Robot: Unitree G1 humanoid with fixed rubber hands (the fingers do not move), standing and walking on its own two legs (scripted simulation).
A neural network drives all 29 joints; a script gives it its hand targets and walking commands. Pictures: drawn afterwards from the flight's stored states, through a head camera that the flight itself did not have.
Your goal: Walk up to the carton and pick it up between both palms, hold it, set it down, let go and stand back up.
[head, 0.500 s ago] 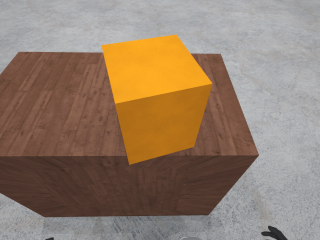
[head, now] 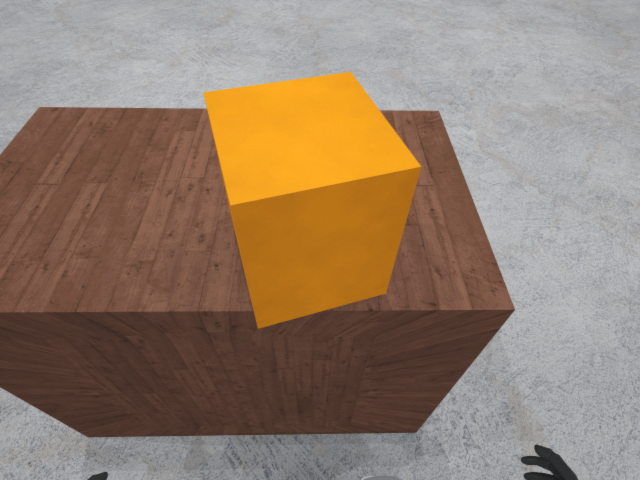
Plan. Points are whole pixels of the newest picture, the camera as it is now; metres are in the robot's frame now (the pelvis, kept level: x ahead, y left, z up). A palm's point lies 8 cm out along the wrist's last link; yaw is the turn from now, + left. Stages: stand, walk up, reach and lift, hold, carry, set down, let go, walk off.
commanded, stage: walk up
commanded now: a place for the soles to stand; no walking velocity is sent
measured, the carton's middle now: (303, 202) +0.45 +0.03 +0.08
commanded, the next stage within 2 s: reach and lift in 0.42 s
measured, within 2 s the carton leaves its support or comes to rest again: neither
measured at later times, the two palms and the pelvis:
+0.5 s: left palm out of the picture +0.09 +0.30 -0.11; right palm out of the picture +0.10 -0.31 -0.10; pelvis -0.01 +0.00 +0.00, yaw +0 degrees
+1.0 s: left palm (116, 452) +0.17 +0.25 -0.06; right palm out of the picture +0.13 -0.29 -0.07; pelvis +0.01 +0.00 +0.01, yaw +0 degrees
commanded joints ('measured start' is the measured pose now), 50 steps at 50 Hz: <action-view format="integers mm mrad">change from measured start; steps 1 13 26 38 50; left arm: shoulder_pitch -21 -19 -332 -55 -8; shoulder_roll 233 225 80 96 -32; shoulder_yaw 37 44 45 156 90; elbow -64 -39 -469 -659 -843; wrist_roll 19 16 49 75 5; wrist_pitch -20 -24 422 407 300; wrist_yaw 6 8 60 63 120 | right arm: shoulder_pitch -53 -61 -226 -38 45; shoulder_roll -239 -235 -176 -175 -171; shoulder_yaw -70 -67 -200 -136 -154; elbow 16 7 26 -271 -418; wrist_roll -4 -14 -148 9 56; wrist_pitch -23 -34 -170 -172 -211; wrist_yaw -9 -5 81 57 120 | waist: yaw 12 19 -23 52 22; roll -9 38 83 -86 -91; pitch -82 -127 26 -246 -258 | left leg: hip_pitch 60 67 -401 114 197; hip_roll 125 127 91 -28 -26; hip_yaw -97 -106 1 -4 -9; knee -202 -179 -160 -161 -289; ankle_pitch -33 140 -298 352 301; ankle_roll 68 76 30 -35 -22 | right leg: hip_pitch -13 62 142 256 182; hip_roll -100 -95 -21 -37 -18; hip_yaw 161 119 -168 -92 -99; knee -172 -101 111 -129 -254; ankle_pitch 101 271 -87 485 305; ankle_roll -63 -50 -36 13 -4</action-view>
